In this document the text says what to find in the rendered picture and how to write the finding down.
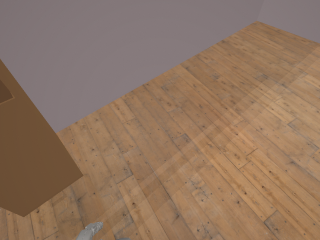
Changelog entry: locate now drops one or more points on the cabinet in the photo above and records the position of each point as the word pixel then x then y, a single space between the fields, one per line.
pixel 34 164

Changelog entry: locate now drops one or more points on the drawer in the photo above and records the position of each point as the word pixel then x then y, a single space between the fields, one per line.
pixel 5 94

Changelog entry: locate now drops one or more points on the robot left hand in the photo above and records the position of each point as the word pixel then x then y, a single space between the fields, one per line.
pixel 89 231

